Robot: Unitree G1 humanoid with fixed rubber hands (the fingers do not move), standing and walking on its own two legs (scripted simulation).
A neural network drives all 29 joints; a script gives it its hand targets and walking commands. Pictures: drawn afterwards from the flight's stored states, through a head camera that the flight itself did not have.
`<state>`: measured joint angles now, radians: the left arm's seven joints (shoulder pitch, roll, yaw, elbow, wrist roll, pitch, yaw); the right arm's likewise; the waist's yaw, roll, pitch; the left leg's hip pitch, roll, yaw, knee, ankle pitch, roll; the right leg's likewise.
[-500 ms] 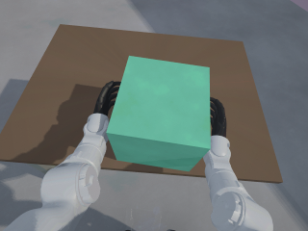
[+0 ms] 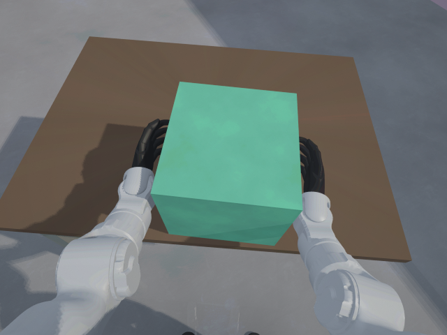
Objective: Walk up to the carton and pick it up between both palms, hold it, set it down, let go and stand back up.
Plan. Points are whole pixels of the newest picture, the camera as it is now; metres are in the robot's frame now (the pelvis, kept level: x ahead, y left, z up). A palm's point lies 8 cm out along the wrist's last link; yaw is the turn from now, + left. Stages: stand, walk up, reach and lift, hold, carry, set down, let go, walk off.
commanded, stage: reach and lift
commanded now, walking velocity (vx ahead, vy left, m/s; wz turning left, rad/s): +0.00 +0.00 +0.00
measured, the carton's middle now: (229, 167) +0.43 +0.02 -0.01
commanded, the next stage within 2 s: none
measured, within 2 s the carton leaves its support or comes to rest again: leaves its support in 0.32 s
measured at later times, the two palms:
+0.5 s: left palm (145, 155) +0.40 +0.16 +0.07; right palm (326, 179) +0.37 -0.15 +0.05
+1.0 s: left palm (129, 142) +0.38 +0.17 +0.13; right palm (341, 164) +0.36 -0.15 +0.12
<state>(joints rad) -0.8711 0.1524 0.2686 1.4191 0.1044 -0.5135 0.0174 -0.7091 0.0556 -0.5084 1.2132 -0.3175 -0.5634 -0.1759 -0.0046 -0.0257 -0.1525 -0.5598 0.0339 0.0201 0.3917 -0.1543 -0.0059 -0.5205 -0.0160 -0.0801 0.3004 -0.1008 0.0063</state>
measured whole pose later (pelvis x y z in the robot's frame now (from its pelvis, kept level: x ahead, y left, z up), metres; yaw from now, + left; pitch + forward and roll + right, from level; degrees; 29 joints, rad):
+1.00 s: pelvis -0.01 +0.00 +0.01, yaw +1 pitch -2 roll -1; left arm -0.66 0.07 0.21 0.72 0.12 0.21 0.06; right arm -0.62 -0.01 -0.18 0.80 0.06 0.08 -0.15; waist -0.04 -0.04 -0.05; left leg -0.14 0.02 -0.02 0.35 -0.18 0.00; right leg -0.09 -0.01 -0.05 0.24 -0.12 0.02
